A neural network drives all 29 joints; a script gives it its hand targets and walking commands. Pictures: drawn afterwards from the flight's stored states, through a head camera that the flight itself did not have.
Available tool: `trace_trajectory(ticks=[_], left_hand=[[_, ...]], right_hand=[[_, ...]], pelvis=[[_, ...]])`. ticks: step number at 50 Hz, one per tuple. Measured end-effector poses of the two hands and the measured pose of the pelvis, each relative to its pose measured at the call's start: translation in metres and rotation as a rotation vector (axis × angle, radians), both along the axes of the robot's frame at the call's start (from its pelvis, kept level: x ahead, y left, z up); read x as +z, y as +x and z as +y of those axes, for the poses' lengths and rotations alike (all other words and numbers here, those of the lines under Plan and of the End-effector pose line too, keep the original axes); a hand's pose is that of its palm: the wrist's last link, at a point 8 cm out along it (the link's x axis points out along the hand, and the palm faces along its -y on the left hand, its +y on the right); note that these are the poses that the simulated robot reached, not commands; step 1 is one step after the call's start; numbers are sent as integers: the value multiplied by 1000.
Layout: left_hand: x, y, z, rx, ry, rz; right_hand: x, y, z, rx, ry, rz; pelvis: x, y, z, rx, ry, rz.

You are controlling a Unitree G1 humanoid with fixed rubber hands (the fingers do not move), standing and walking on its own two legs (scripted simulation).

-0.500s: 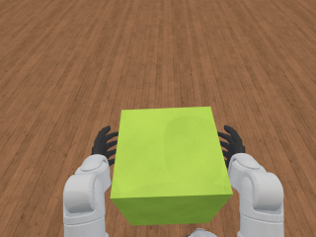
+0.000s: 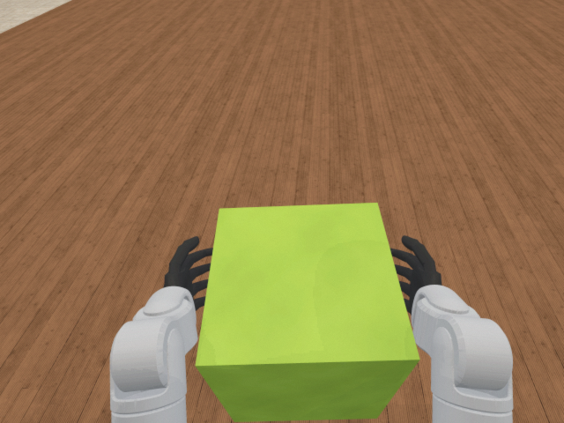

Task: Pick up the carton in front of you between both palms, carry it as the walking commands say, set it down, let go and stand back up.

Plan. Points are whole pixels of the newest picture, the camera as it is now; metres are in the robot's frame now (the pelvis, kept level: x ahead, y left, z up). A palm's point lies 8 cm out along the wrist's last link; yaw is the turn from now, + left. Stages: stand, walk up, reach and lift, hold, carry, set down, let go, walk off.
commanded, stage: carry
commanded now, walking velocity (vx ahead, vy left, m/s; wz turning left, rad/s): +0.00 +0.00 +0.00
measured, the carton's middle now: (301, 318) +0.25 +0.00 +0.03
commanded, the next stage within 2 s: none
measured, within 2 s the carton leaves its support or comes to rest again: neither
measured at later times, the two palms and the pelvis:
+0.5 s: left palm (210, 254) +0.35 +0.14 +0.05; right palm (404, 262) +0.33 -0.16 +0.05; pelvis +0.09 +0.00 -0.01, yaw -3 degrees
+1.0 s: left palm (225, 280) +0.33 +0.12 +0.01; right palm (415, 288) +0.31 -0.18 +0.01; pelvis +0.03 -0.01 -0.02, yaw -3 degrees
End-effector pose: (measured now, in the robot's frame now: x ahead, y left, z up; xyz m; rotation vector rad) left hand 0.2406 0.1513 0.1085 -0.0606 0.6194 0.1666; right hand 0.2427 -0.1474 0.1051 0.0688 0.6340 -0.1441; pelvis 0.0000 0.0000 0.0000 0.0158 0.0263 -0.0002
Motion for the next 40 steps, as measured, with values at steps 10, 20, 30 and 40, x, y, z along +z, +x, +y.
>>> trace_trajectory(ticks=[10, 20, 30, 40], left_hand=[[-37, 85, 9, -33, -35, 98], [-49, 111, -5, -70, 19, 97], [-65, 106, -15, -74, 42, 73], [-93, 93, -27, -126, 73, 97]], right_hand=[[-27, 75, 9, -31, -40, 98], [-48, 92, -6, -50, -24, 96], [-61, 91, -16, -13, -73, 73], [-91, 74, -27, -11, -87, 98]], pelvis=[[-11, 72, 15, -44, 9, 46], [-10, 84, 10, -46, 7, 61], [-16, 79, -4, -52, 17, 31], [-18, 54, -10, -54, 5, -14]])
